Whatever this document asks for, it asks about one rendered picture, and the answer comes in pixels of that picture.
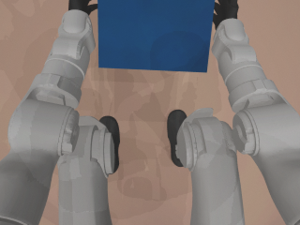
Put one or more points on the robot left hand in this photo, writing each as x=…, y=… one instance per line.
x=82, y=5

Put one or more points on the robot left forearm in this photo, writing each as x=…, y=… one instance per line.
x=61, y=79

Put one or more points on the right robot upper arm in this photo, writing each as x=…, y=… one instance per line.
x=270, y=134

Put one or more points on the robot right forearm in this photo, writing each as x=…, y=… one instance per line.
x=240, y=69

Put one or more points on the robot right hand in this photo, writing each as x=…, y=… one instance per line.
x=225, y=9

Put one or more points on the left robot thigh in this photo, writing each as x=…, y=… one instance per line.
x=82, y=179

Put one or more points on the left robot shin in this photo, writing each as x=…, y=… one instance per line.
x=84, y=120

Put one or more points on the left robot upper arm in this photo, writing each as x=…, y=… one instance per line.
x=40, y=133

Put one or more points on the carton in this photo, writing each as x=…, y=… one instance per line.
x=166, y=35

